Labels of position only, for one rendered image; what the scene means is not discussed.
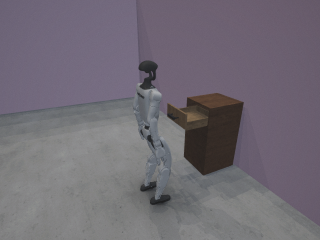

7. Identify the left robot upper arm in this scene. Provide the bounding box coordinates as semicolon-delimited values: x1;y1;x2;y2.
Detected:
133;83;142;111

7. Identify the left robot hand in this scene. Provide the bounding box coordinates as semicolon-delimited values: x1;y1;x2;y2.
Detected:
138;126;144;140

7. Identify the cabinet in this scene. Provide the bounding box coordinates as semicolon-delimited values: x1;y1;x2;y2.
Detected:
184;93;244;176

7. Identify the drawer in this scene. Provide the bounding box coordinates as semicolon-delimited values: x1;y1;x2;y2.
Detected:
167;103;209;131

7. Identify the right robot upper arm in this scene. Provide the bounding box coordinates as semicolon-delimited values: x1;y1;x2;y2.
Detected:
146;89;162;125

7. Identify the right robot hand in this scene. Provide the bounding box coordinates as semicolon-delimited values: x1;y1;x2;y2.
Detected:
155;147;167;166

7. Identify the right robot forearm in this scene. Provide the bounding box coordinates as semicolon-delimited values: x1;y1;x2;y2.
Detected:
148;118;162;149

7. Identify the left robot foot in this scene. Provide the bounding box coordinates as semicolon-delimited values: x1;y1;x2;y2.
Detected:
140;181;157;192

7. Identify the robot torso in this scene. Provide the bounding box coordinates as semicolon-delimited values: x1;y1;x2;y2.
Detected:
137;86;160;142

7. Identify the handle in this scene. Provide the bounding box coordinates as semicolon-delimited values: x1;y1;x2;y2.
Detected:
167;113;179;120

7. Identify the left robot forearm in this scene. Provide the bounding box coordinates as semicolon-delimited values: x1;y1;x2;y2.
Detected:
133;109;145;127

